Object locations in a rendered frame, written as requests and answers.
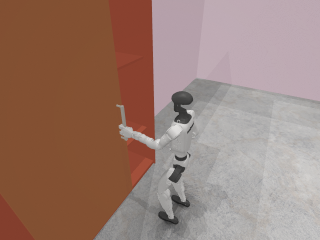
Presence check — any robot left hand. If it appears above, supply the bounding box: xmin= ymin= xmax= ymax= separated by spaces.
xmin=119 ymin=124 xmax=134 ymax=138

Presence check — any robot right upper arm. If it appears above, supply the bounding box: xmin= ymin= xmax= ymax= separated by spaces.
xmin=186 ymin=110 xmax=199 ymax=137

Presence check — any right robot shin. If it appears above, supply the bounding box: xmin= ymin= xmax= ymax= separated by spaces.
xmin=172 ymin=176 xmax=186 ymax=202

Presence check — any handle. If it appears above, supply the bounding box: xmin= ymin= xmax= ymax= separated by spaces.
xmin=116 ymin=104 xmax=128 ymax=141

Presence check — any robot left upper arm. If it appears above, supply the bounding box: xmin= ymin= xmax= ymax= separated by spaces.
xmin=154 ymin=124 xmax=183 ymax=150

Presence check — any wardrobe door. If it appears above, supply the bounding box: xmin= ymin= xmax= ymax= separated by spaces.
xmin=0 ymin=0 xmax=133 ymax=240
xmin=0 ymin=194 xmax=35 ymax=240

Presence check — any robot left forearm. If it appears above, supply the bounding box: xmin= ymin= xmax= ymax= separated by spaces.
xmin=132 ymin=131 xmax=159 ymax=150

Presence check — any robot torso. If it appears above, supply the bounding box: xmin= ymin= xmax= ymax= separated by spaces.
xmin=170 ymin=113 xmax=194 ymax=173

